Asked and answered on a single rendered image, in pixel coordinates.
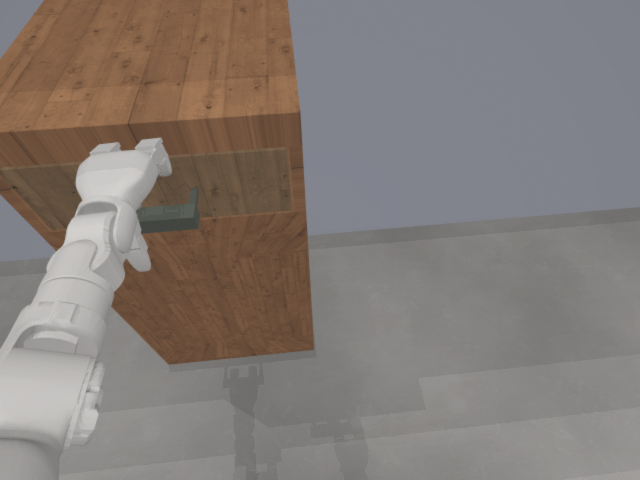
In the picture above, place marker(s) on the robot left hand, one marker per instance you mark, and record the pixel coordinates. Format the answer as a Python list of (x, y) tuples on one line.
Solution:
[(129, 176)]

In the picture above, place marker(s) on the robot left upper arm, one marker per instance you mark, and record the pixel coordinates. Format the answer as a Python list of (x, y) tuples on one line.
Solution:
[(49, 401)]

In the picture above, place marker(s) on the handle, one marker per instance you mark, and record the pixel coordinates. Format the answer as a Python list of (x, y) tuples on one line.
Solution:
[(171, 217)]

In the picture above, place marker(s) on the cabinet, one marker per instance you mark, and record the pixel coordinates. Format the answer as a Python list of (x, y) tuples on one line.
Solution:
[(205, 76)]

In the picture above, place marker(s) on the robot left forearm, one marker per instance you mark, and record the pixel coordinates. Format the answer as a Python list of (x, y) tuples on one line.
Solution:
[(69, 310)]

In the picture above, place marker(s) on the drawer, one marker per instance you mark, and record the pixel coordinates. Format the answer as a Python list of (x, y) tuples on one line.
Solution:
[(229, 183)]

